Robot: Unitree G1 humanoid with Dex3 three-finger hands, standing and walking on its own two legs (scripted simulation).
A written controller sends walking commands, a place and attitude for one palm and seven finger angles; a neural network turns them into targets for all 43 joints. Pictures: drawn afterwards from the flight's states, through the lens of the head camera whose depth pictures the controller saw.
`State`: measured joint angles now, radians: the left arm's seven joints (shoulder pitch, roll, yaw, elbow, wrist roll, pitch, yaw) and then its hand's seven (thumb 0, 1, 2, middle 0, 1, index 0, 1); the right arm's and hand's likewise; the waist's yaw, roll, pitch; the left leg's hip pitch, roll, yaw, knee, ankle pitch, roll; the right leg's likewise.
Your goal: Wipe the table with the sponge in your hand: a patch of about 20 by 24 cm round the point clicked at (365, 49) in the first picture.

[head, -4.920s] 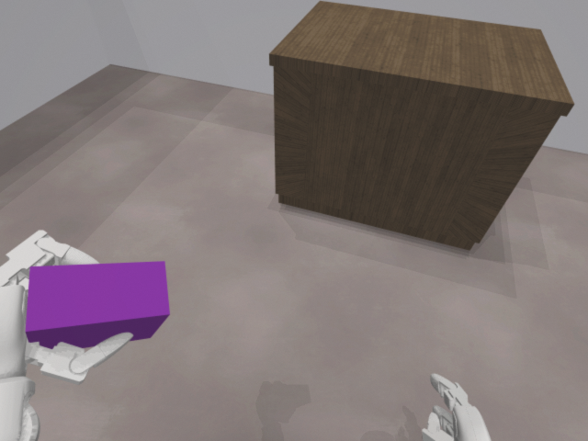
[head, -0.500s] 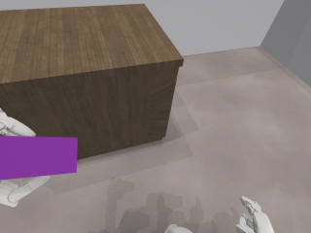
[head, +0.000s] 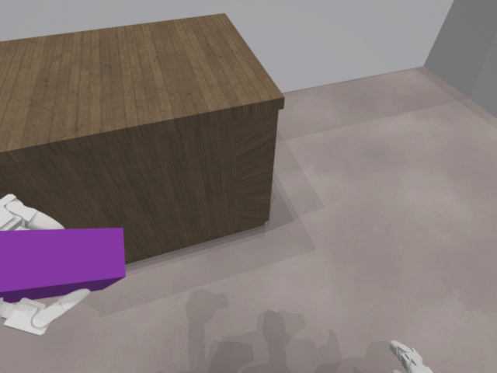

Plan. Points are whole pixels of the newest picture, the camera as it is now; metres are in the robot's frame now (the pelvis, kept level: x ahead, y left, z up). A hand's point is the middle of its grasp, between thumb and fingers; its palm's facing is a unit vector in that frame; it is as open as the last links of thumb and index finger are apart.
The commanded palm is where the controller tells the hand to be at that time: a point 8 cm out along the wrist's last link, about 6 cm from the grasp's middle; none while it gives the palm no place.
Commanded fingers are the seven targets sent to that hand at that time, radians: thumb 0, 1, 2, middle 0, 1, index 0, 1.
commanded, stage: take the last steps up to it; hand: left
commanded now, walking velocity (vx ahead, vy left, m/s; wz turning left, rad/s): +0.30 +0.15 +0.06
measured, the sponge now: (77, 264) +0.22 +0.22 +0.14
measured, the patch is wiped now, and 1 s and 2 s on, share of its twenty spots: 0.00 0.00 0.00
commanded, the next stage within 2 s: come to a stop and stand still in 1.44 s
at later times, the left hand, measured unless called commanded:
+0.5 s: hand (50, 213) +0.28 +0.27 +0.16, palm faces +0.43 -0.76 -0.49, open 10.1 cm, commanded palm +0.23 +0.31 +0.17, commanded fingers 0.00 0.10 1.30 -1.20 -1.60 -1.20 -1.60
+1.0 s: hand (37, 138) +0.40 +0.34 +0.17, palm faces +0.38 -0.81 -0.45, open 10.1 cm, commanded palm +0.35 +0.38 +0.17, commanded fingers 0.00 0.10 1.30 -1.20 -1.60 -1.20 -1.60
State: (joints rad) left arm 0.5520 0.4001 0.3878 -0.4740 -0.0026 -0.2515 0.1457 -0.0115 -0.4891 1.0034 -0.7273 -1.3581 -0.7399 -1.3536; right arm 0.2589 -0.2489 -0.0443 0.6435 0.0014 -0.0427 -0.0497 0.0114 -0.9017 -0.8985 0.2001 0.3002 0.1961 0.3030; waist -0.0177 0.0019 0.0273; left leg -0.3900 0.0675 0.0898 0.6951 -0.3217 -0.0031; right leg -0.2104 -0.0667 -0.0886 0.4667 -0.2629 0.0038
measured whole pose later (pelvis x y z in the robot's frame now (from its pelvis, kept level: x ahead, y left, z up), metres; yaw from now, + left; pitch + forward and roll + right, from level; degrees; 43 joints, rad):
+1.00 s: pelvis +0.19 +0.10 +0.00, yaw +0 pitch +1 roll +0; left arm 0.49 0.39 0.39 -0.54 -0.01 -0.24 0.14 -0.01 -0.49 1.01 -0.72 -1.37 -0.74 -1.36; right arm 0.20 -0.12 0.01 0.61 0.01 -0.11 -0.03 0.01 -0.90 -0.90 0.20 0.30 0.20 0.30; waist -0.01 -0.01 0.03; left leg -0.25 0.05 0.18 0.50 -0.27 0.04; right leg -0.50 -0.09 -0.13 0.98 -0.40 0.03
